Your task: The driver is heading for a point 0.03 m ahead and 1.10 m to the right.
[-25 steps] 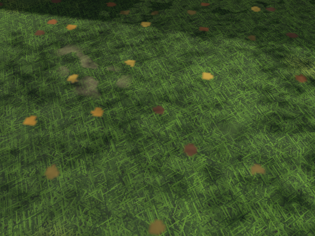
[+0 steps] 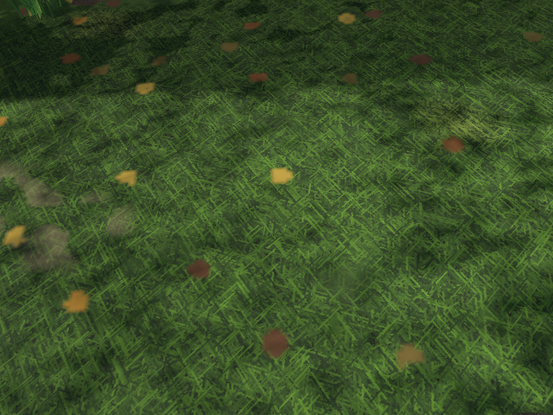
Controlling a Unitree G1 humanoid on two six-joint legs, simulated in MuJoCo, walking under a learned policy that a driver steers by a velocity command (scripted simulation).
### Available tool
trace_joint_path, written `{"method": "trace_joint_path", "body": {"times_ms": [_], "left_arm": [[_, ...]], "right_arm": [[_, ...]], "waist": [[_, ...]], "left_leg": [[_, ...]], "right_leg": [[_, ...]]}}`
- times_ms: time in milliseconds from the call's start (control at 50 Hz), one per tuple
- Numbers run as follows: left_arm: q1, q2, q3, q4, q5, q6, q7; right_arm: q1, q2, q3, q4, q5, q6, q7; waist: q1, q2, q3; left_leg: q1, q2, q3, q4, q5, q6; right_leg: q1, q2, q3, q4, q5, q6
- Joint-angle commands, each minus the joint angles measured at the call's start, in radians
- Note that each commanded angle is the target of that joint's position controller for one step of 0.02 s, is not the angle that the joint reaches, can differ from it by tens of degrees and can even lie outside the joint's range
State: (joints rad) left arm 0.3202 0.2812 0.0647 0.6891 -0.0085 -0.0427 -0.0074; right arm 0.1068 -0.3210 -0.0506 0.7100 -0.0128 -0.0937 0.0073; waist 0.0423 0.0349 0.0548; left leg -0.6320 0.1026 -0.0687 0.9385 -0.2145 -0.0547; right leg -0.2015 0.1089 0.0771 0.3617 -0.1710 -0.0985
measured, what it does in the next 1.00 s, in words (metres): walks ahead: left foot, then right foot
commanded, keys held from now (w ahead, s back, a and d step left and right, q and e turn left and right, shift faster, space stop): no key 1.00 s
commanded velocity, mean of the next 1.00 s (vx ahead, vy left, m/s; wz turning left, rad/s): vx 0.12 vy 0.00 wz -0.14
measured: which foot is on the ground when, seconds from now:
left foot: up 0.00-0.18, down 0.20-1.00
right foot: down 0.00-0.22, up 0.24-0.48, down 0.50-1.00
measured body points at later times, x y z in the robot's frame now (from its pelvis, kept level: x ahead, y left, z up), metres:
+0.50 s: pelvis +0.19 +0.05 -0.01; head +0.22 +0.04 +0.43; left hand +0.32 +0.31 -0.13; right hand +0.30 -0.21 -0.13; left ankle +0.28 +0.14 -0.75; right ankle +0.19 -0.10 -0.74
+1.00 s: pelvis +0.25 +0.02 -0.01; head +0.26 +0.01 +0.44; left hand +0.36 +0.27 -0.14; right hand +0.33 -0.25 -0.14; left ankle +0.28 +0.14 -0.75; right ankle +0.20 -0.11 -0.75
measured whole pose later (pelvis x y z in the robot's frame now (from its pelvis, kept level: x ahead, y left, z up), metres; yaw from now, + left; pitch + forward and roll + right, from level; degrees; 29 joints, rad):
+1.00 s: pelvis +0.25 +0.02 -0.01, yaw -6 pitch -1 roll +0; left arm 0.21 0.23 0.03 0.94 0.00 0.00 0.03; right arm 0.13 -0.25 -0.02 0.93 0.00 0.01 -0.01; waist -0.01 0.00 0.03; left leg -0.25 0.00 0.00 0.52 -0.25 -0.01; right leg -0.15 0.00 0.05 0.52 -0.34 0.01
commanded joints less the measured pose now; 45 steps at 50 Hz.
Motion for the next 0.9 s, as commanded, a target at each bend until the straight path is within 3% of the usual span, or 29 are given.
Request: {"method": "trace_joint_path", "body": {"times_ms": [20,60,120,160,200,220,240,260,280,300,320,360,380,420,480,500,520,540,560,580,680,900], "left_arm": [[-0.057,0.177,0.048,-0.067,-0.002,-0.016,0.021],[-0.012,0.175,0.048,-0.039,-0.002,-0.008,0.028],[0.036,0.16,0.042,-0.002,-0.007,0.001,0.033],[0.028,0.147,0.038,0.007,-0.001,0.008,0.037],[-0.006,0.119,0.03,0.001,0.001,0.012,0.038],[0.037,0.076,0.014,-0.014,0.017,0.009,0.035],[0.199,0.049,0.0,0.025,0.002,0.008,0.034],[0.24,0.112,0.007,0.044,-0.004,0.014,0.03],[0.149,0.166,0.024,0.039,-0.013,0.032,0.033],[0.057,0.166,0.026,0.025,-0.012,0.052,0.041],[0.021,0.152,0.025,0.013,-0.003,0.07,0.047],[0.02,0.1,0.015,0.021,0.002,0.091,0.052],[0.031,0.074,0.009,0.035,0.006,0.088,0.055],[0.034,0.054,0.001,0.055,0.013,0.079,0.053],[0.034,0.052,0.002,0.082,0.02,0.076,0.041],[0.001,0.063,0.001,0.07,0.033,0.076,0.039],[-0.032,0.095,0.004,0.049,0.041,0.076,0.042],[-0.06,0.153,0.019,0.062,0.029,0.078,0.044],[-0.075,0.11,0.012,0.063,0.027,0.072,0.042],[-0.08,0.082,0.003,0.069,0.033,0.063,0.043],[-0.07,0.078,0.0,0.098,0.019,0.031,0.042],[-0.08,0.07,-0.004,0.184,0.012,0.034,0.043]], "right_arm": [[-0.043,-0.046,-0.008,-0.062,-0.004,-0.002,0.002],[-0.102,-0.033,-0.001,-0.074,-0.003,-0.009,0.012],[-0.125,-0.056,-0.01,-0.085,0.002,-0.017,0.025],[-0.091,-0.079,-0.022,-0.078,-0.005,-0.019,0.029],[0.01,-0.092,-0.031,-0.049,-0.019,-0.027,0.025],[0.065,-0.146,-0.038,-0.055,-0.04,-0.034,0.02],[0.127,-0.156,-0.039,-0.045,-0.047,-0.017,0.017],[0.164,-0.093,-0.027,-0.023,-0.007,0.0,0.025],[0.121,-0.07,-0.018,-0.032,0.01,0.011,0.027],[0.063,-0.048,-0.006,-0.035,0.004,0.023,0.026],[0.002,-0.032,0.004,-0.037,-0.003,0.031,0.025],[-0.06,-0.037,0.004,-0.029,-0.012,0.046,0.021],[-0.065,-0.045,-0.001,-0.024,-0.017,0.05,0.018],[-0.043,-0.055,-0.004,-0.008,-0.008,0.054,0.01],[-0.056,-0.049,0.002,0.005,0.011,0.064,0.004],[-0.035,-0.023,0.013,0.018,0.009,0.064,0.006],[-0.018,-0.01,0.021,0.027,-0.002,0.062,0.011],[0.006,-0.023,0.014,0.024,-0.007,0.062,0.014],[-0.017,-0.032,0.014,0.03,-0.013,0.063,0.012],[-0.017,-0.027,0.014,0.032,-0.008,0.063,0.01],[0.027,-0.014,0.018,0.075,-0.003,0.064,0.0],[0.019,-0.034,0.011,0.152,0.009,0.087,-0.018]], "waist": [[-0.022,-0.09,-0.033],[0.013,-0.1,-0.039],[0.024,-0.118,-0.06],[0.001,-0.136,-0.079],[-0.06,-0.125,-0.119],[-0.058,-0.026,-0.234],[-0.044,0.187,-0.385],[-0.047,0.198,-0.463],[-0.067,0.099,-0.36],[-0.065,0.04,-0.259],[-0.043,0.042,-0.181],[-0.009,0.103,-0.107],[-0.008,0.12,-0.112],[-0.016,0.121,-0.16],[0.004,0.084,-0.171],[-0.003,0.063,-0.148],[-0.019,0.02,-0.119],[-0.07,-0.092,-0.065],[-0.048,-0.096,-0.044],[-0.051,-0.101,-0.037],[-0.053,-0.084,-0.069],[-0.05,-0.038,-0.088]], "left_leg": [[0.07,-0.04,0.03,-0.209,0.201,-0.025],[0.155,-0.083,0.052,-0.325,0.335,-0.019],[0.181,-0.101,0.027,-0.403,0.366,0.016],[0.194,-0.099,0.012,-0.432,0.298,0.051],[0.34,-0.093,0.043,-0.516,0.411,0.092],[0.566,0.044,-0.064,-0.444,0.781,0.151],[0.86,0.269,-0.326,-0.42,0.983,0.344],[0.88,0.324,-0.498,-0.469,0.733,0.388],[0.778,0.278,-0.459,-0.518,0.486,0.35],[0.663,0.226,-0.378,-0.559,0.326,0.306],[0.539,0.198,-0.332,-0.599,0.213,0.286],[0.362,0.106,-0.208,-0.663,0.109,0.238],[0.334,0.082,-0.165,-0.666,0.146,0.236],[0.354,0.085,-0.136,-0.649,0.208,0.253],[0.303,0.068,-0.107,-0.638,-0.008,0.225],[0.258,0.045,-0.1,-0.645,-0.139,0.178],[0.222,0.016,-0.078,-0.626,-0.248,0.128],[0.261,-0.055,-0.003,-0.609,-0.246,0.088],[0.319,-0.067,0.015,-0.566,-0.191,0.069],[0.344,-0.067,0.019,-0.546,-0.147,0.072],[0.39,-0.072,0.041,-0.485,0.082,0.085],[0.459,-0.065,0.04,-0.458,0.243,0.08]], "right_leg": [[-0.07,-0.195,0.159,-0.132,0.23,-0.154],[-0.09,-0.177,0.127,-0.095,0.294,-0.117],[-0.004,-0.21,0.174,-0.012,0.311,-0.087],[0.073,-0.236,0.218,0.076,0.355,-0.068],[0.08,-0.184,0.205,0.217,0.418,-0.025],[-0.012,-0.113,0.178,0.401,0.237,0.023],[-0.235,-0.001,0.113,0.713,-0.329,0.106],[-0.301,-0.02,0.143,0.834,-0.543,0.131],[-0.338,-0.055,0.149,0.895,-0.49,0.152],[-0.356,-0.082,0.103,0.881,-0.443,0.166],[-0.339,-0.114,0.084,0.814,-0.399,0.172],[-0.209,-0.144,0.027,0.592,-0.354,0.174],[-0.148,-0.135,-0.002,0.509,-0.344,0.173],[-0.06,-0.135,-0.015,0.369,-0.247,0.163],[0.091,-0.122,-0.043,0.147,0.003,0.129],[0.124,-0.144,-0.012,0.102,0.043,0.108],[0.126,-0.207,0.058,0.066,0.037,0.078],[-0.005,-0.199,0.065,0.077,-0.15,0.046],[-0.075,-0.178,0.051,0.056,-0.244,0.046],[-0.096,-0.176,0.051,0.042,-0.233,0.06],[-0.044,-0.17,0.04,0.085,0.022,0.083],[0.005,-0.148,0.013,0.096,0.178,0.085]]}}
